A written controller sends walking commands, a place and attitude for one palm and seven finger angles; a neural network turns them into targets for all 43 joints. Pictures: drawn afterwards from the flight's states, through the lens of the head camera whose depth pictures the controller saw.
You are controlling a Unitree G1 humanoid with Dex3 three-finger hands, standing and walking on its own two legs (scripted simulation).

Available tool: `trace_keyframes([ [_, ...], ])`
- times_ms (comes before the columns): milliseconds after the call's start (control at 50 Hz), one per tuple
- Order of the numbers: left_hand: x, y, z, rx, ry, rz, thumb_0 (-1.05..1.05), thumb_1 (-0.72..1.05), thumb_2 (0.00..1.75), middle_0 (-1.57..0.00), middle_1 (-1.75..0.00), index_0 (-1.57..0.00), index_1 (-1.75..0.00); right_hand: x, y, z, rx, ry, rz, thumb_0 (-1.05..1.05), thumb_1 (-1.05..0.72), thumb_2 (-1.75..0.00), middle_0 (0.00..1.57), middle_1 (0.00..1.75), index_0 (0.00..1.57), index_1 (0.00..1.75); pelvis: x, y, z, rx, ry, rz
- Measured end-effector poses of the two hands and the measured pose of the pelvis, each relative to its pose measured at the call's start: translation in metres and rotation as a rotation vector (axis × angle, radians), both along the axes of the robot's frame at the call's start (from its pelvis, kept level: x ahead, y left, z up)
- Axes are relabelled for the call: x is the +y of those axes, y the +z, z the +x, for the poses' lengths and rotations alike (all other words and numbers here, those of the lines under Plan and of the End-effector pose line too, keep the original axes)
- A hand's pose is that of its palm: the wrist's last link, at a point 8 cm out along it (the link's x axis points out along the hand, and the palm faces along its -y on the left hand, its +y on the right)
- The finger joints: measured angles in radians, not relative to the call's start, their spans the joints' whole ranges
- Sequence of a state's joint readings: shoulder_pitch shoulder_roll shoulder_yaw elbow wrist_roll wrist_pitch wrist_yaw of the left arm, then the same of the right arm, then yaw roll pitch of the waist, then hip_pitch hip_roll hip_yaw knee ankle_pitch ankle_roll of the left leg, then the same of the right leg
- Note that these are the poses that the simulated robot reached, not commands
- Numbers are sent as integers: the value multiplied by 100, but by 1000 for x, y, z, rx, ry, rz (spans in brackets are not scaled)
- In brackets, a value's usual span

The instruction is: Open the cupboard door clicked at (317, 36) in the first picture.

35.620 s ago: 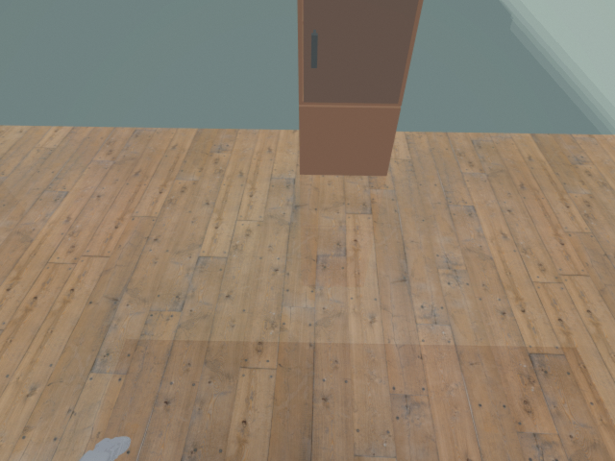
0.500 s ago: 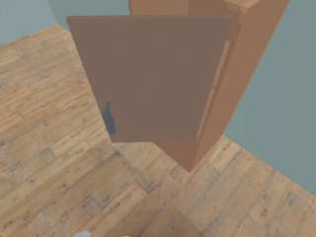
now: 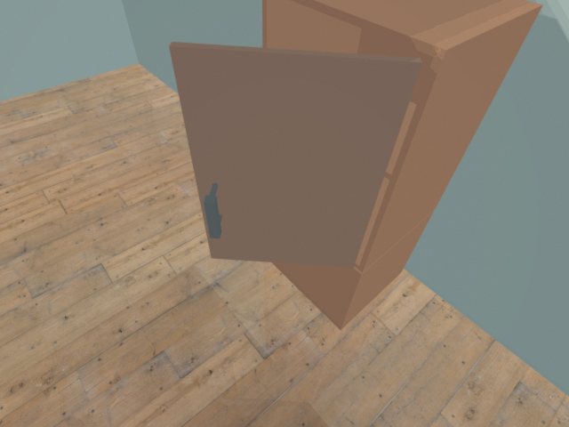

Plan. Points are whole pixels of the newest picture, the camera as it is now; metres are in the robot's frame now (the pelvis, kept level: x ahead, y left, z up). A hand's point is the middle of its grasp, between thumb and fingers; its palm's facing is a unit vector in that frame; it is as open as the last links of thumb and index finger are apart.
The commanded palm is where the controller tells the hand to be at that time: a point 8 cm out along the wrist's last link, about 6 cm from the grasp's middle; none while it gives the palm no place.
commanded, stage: come to a stop and stand still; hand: left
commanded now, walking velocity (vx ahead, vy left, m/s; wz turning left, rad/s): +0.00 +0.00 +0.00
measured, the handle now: (215, 210) +0.58 +0.21 -0.11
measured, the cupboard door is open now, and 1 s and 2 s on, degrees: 45 45 45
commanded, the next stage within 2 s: look again from close up in 0.22 s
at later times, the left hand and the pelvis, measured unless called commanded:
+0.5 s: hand out of the picture -0.01 +0.16 -0.18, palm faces +0.03 -0.98 -0.18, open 7.4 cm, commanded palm none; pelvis +0.01 +0.00 -0.01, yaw +0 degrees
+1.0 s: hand out of the picture +0.11 +0.18 -0.14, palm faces +0.19 -0.96 -0.20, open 7.4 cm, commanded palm +0.13 +0.23 -0.08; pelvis +0.03 -0.01 +0.00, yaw +0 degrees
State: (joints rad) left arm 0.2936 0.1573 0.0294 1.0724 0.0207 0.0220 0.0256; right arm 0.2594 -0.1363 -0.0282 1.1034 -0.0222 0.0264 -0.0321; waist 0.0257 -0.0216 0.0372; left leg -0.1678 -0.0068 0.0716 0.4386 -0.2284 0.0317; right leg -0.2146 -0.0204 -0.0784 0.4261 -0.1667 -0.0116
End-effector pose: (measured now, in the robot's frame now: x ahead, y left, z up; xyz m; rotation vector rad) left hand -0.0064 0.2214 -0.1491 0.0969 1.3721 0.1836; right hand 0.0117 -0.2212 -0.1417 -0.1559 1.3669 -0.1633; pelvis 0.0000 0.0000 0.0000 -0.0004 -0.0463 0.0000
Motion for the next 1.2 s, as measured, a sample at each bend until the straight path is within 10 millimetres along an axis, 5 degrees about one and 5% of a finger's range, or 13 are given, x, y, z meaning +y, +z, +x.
trace_keyframes([
  [140,-14,3,-50,125,20,-19,1,91,90,-20,-30,-19,-30,1,-1,-10,18,-2,19,1,-92,-90,20,30,20,30,-2,2,-3,12,-2,5],
  [280,-28,3,-60,155,26,-45,1,91,90,-20,-30,-19,-30,9,-3,-30,70,-18,40,1,-91,-90,20,30,20,30,-4,2,-2,19,-4,5],
  [400,-29,-1,-42,110,-14,-38,1,90,90,-20,-30,-20,-30,16,-11,-36,71,-20,65,1,-91,-90,20,30,20,30,-1,-4,-1,27,0,-6],
  [600,5,10,20,-26,-55,55,2,92,90,-20,-30,-20,-30,31,-20,-17,1,-15,107,1,-91,-90,20,30,20,30,6,-5,14,33,0,12],
  [760,9,15,49,-68,-62,70,1,91,90,-20,-30,-19,-30,19,-16,-1,2,5,83,1,-91,-90,20,30,20,30,3,-2,24,31,-2,15],
  [920,4,12,56,-47,-60,54,1,92,90,-20,-30,-19,-30,-2,-10,19,-3,19,35,1,-91,-90,20,30,20,30,-2,-1,32,25,-2,14],
  [960,4,15,64,-96,-4,49,1,92,90,-20,-30,-20,-30,-7,-7,28,-37,16,22,1,-91,-90,20,30,20,30,-3,-2,32,32,-2,7],
  [1120,17,129,203,-1027,48,105,2,84,87,-21,-34,-20,-34,-41,29,130,-562,82,-87,1,-90,-90,20,30,20,30,-8,-16,25,94,27,10],
  [1200,14,137,214,-1307,-47,40,1,76,84,-21,-39,-20,-39,-54,47,180,-760,135,-115,1,-90,-90,20,30,20,30,-17,-38,17,184,4,23],
])
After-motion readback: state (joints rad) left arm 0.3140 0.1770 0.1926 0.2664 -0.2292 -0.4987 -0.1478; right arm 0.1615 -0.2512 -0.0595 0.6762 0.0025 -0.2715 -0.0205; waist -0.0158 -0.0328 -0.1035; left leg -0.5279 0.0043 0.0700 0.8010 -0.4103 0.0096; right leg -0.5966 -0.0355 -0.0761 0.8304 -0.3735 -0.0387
